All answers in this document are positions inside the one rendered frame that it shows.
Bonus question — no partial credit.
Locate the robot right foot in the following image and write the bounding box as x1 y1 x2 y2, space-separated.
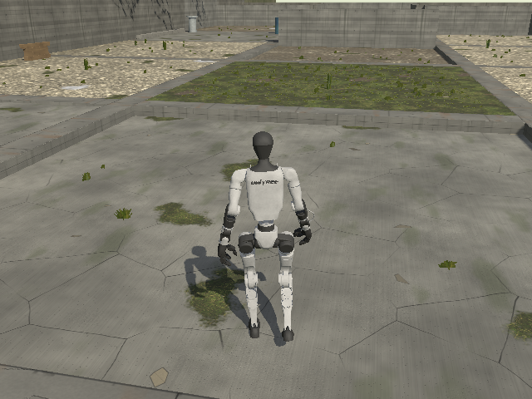
282 327 294 342

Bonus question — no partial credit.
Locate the left robot upper arm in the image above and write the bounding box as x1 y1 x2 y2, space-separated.
227 169 247 217

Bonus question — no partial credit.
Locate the right robot upper arm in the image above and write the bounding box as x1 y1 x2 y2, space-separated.
281 167 304 212

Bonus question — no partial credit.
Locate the right robot forearm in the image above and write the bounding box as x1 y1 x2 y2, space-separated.
295 199 310 231

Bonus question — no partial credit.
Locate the robot foot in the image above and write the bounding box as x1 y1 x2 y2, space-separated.
249 318 260 338
282 327 294 342

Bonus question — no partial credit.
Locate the left robot forearm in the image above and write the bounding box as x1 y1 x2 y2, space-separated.
219 204 236 245

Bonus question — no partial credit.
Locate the robot left foot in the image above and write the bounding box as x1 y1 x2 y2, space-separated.
249 318 260 338

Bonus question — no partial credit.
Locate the right robot hand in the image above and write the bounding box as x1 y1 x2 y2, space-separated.
293 228 312 245

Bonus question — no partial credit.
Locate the left robot hand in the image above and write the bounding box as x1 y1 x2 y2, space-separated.
218 244 237 266

